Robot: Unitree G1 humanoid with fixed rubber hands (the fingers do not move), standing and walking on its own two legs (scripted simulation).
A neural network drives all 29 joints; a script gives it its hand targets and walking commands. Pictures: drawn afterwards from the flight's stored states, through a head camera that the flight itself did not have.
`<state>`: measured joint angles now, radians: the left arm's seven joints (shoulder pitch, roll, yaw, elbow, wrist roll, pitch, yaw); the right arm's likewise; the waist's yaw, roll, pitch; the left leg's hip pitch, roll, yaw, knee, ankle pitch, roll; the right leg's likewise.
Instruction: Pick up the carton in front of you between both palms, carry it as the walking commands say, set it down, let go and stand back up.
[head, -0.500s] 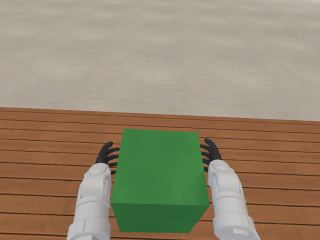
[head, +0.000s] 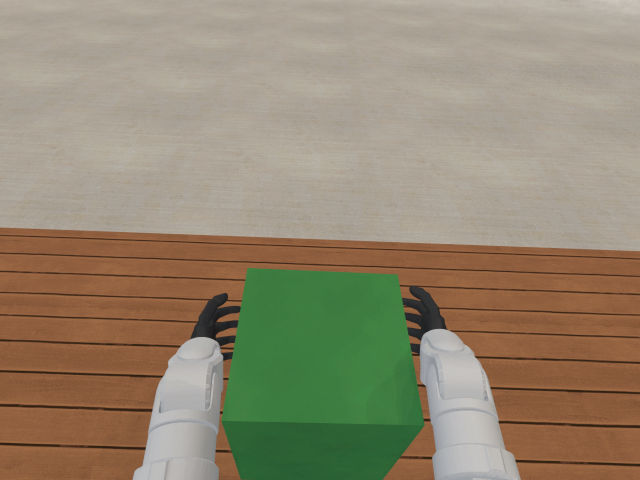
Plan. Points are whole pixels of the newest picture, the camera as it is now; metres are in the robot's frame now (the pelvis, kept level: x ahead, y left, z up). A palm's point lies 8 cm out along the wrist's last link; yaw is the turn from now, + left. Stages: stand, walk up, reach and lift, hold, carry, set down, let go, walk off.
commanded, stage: reach and lift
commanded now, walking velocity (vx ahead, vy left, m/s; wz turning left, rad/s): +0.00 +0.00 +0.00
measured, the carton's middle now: (317, 379) +0.28 +0.00 -0.05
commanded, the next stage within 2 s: hold in 0.20 s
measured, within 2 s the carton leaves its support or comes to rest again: neither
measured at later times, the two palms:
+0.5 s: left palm (205, 349) +0.27 +0.14 +0.05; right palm (443, 342) +0.28 -0.16 +0.05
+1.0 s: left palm (204, 344) +0.28 +0.15 +0.05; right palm (440, 338) +0.28 -0.15 +0.05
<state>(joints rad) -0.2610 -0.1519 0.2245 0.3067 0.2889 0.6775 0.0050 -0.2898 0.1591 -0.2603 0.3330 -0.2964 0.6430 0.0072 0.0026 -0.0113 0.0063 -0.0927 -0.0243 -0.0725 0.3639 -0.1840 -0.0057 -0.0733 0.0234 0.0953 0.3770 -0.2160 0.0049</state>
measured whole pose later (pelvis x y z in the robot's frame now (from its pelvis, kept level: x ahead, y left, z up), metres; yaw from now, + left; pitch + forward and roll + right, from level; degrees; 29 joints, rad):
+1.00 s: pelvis -0.01 +0.00 +0.00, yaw +0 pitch -8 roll +0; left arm -0.29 -0.16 0.22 0.25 0.29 0.77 0.00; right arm -0.31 0.16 -0.27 0.27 -0.31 0.73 0.02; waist 0.00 -0.01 0.03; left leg -0.04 -0.03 -0.07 0.34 -0.17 0.00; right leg -0.02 0.02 0.10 0.36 -0.20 0.01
